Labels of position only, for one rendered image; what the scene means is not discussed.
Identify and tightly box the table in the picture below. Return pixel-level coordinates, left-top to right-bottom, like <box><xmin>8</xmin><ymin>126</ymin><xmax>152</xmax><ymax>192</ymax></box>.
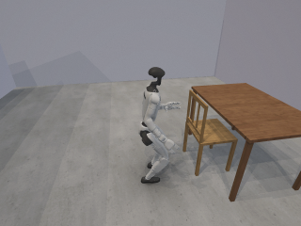
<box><xmin>188</xmin><ymin>83</ymin><xmax>301</xmax><ymax>202</ymax></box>

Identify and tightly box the robot right upper arm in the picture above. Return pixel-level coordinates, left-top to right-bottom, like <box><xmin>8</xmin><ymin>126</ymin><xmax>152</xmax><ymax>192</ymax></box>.
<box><xmin>144</xmin><ymin>93</ymin><xmax>160</xmax><ymax>124</ymax></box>

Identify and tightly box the robot left hand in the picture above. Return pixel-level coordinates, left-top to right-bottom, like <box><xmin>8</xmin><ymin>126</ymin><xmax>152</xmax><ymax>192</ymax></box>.
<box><xmin>165</xmin><ymin>102</ymin><xmax>181</xmax><ymax>112</ymax></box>

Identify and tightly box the robot right foot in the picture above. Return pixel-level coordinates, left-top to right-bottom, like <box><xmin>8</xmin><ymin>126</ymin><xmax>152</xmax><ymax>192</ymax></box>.
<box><xmin>141</xmin><ymin>176</ymin><xmax>160</xmax><ymax>184</ymax></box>

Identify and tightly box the robot right forearm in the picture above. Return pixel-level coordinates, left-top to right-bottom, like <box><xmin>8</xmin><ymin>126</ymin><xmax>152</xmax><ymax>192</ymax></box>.
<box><xmin>146</xmin><ymin>119</ymin><xmax>167</xmax><ymax>143</ymax></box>

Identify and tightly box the robot right hand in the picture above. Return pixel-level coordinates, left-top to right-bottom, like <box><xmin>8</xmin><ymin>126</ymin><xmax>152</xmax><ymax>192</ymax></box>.
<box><xmin>164</xmin><ymin>139</ymin><xmax>180</xmax><ymax>154</ymax></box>

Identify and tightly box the robot left forearm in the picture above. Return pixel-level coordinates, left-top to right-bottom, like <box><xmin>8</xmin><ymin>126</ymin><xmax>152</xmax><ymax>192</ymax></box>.
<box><xmin>158</xmin><ymin>104</ymin><xmax>166</xmax><ymax>110</ymax></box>

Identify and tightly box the robot torso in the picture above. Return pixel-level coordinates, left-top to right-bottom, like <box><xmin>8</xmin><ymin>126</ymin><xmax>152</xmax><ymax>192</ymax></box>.
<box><xmin>138</xmin><ymin>88</ymin><xmax>161</xmax><ymax>138</ymax></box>

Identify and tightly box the chair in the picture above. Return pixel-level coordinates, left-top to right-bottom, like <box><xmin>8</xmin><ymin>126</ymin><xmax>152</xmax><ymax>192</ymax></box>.
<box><xmin>182</xmin><ymin>89</ymin><xmax>238</xmax><ymax>176</ymax></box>

